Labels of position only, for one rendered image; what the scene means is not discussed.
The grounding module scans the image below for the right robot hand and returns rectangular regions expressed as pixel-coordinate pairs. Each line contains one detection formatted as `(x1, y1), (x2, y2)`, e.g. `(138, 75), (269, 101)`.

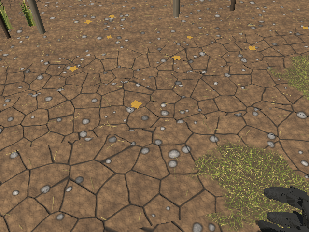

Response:
(258, 186), (309, 232)

